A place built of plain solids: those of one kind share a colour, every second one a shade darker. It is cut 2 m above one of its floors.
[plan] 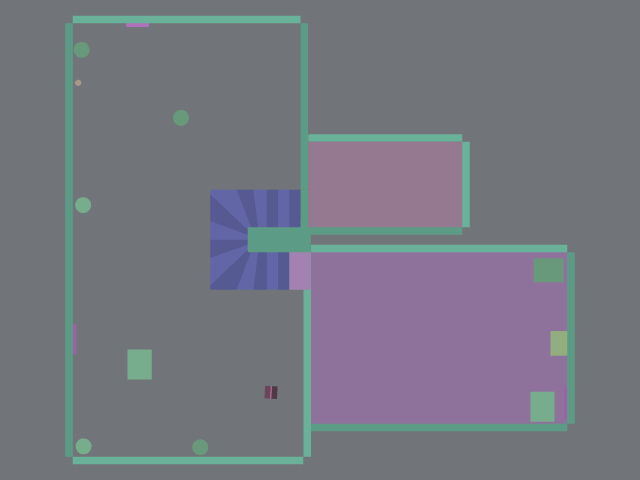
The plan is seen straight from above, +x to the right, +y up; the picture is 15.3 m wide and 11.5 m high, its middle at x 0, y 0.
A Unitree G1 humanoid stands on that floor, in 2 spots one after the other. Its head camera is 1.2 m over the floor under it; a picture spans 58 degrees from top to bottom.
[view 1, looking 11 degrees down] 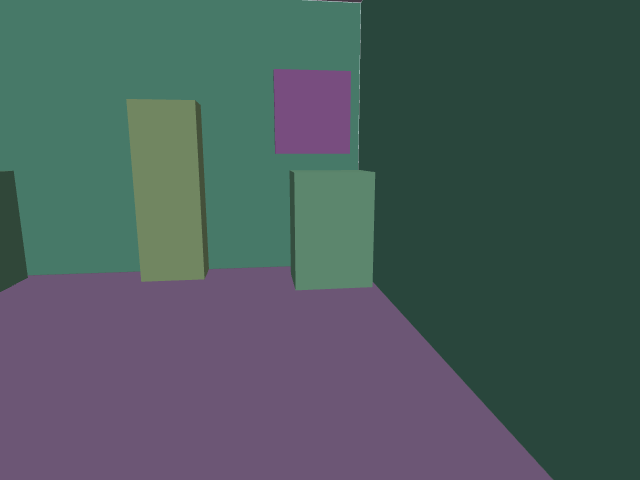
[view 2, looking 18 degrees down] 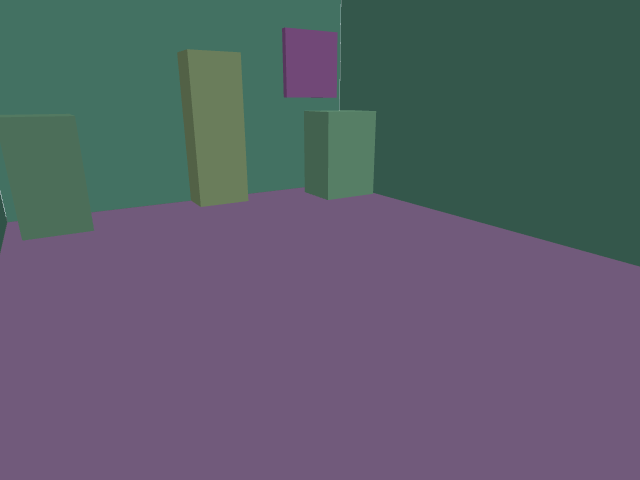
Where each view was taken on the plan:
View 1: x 1.28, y -3.33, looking -8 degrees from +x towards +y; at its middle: bin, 3.87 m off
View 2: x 0.60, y -0.74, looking -32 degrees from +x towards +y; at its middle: floor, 3.88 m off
